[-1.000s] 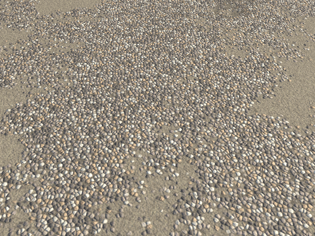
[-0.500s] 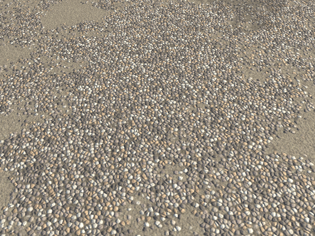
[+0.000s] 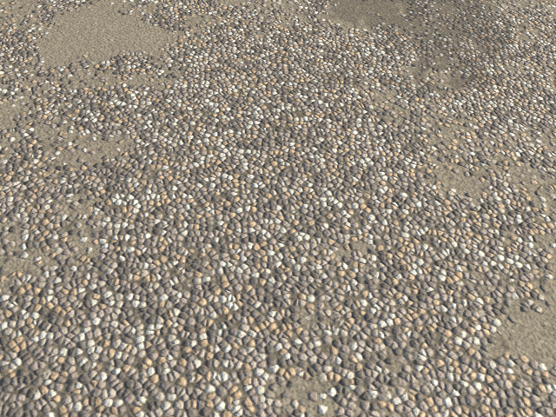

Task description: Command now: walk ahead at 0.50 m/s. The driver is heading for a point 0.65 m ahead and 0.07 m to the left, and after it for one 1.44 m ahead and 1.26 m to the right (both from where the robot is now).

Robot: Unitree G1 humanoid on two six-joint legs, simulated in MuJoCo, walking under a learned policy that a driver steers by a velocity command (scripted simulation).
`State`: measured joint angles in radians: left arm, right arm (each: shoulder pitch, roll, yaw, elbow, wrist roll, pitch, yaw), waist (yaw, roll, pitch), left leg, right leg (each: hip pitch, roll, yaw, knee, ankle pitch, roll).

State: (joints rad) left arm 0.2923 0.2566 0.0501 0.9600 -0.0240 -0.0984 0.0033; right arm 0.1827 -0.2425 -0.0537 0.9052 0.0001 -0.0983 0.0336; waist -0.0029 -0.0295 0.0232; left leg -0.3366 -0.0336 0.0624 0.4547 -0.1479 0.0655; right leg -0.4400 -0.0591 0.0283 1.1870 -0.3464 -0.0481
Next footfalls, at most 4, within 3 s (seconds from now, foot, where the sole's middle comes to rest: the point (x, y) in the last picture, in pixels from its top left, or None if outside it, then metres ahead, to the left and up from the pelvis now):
0.42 right None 0.41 -0.16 -0.77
0.96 left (231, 340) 0.67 0.12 -0.77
1.46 right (328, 337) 0.68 -0.12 -0.77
1.96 left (245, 312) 0.75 0.09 -0.77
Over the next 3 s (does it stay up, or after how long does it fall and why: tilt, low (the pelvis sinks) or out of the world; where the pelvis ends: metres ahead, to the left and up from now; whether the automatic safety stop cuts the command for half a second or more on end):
stays up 0.66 -0.04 0.00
